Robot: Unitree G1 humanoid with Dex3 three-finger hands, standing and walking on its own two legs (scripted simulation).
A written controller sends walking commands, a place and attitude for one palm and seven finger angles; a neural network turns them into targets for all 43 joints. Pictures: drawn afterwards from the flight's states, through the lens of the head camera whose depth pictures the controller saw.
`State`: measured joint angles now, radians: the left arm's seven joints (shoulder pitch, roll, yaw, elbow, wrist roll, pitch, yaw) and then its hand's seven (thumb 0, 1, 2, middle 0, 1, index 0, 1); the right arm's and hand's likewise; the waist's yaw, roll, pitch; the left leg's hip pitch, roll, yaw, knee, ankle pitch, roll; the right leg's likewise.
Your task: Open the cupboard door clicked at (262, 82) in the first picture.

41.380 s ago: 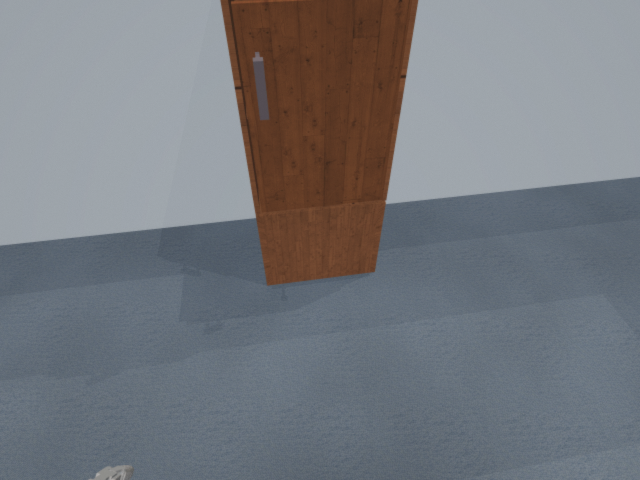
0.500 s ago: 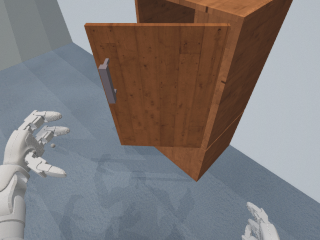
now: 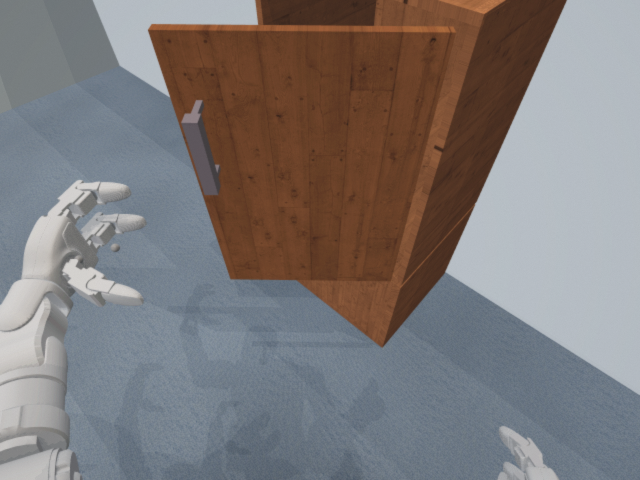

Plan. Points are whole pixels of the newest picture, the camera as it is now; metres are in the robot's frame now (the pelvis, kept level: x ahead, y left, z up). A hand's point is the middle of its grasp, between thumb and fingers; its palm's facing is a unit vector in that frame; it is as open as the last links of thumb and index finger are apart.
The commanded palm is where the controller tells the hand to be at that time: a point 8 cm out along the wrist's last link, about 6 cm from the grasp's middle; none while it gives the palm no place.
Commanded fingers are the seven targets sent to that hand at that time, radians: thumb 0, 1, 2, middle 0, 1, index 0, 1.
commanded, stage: move the hooked fingers beside the handle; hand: left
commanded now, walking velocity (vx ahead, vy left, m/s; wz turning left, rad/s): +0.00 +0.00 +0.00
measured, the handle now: (205, 149) +0.57 +0.21 +0.08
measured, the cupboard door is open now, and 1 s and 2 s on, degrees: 41 41 41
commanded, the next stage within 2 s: slide the fingers in behind the handle in 1.96 s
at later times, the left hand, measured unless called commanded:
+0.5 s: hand (141, 204) +0.43 +0.26 +0.10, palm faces +0.00 -1.00 +0.00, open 14.0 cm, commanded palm +0.41 +0.31 +0.10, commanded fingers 0.00 -0.50 0.30 -0.30 -1.20 -0.30 -1.20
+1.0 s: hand (162, 173) +0.49 +0.25 +0.10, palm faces +0.00 -1.00 -0.01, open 14.0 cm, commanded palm +0.48 +0.31 +0.09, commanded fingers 0.00 -0.50 0.30 -0.30 -1.20 -0.30 -1.20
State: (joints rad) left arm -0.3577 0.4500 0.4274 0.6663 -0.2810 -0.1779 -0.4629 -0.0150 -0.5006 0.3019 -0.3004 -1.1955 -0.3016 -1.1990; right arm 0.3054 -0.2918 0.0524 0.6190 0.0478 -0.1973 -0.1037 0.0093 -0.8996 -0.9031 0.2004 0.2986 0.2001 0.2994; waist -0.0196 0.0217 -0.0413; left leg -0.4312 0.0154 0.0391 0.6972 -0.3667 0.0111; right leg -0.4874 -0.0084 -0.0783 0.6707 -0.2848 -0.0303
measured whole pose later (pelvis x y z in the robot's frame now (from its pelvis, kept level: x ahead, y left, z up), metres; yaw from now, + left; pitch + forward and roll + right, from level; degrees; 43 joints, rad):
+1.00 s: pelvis +0.01 +0.01 -0.01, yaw -1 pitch +15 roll -2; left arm -0.86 0.62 0.47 1.18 -0.13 -0.29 -0.42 -0.02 -0.50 0.30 -0.30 -1.20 -0.30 -1.20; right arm 0.40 -0.29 0.05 0.63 0.01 0.00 -0.05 0.00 -0.90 -0.90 0.20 0.30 0.20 0.30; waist -0.13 0.01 -0.07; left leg -0.65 0.03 0.04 0.80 -0.41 0.02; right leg -0.70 0.01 -0.07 0.73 -0.30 -0.02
